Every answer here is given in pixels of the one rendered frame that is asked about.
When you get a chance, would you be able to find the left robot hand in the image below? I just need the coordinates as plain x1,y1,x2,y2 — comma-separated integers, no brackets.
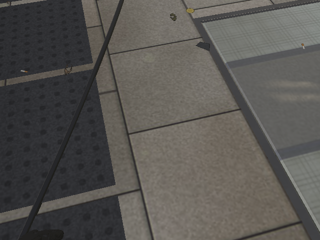
19,229,64,240

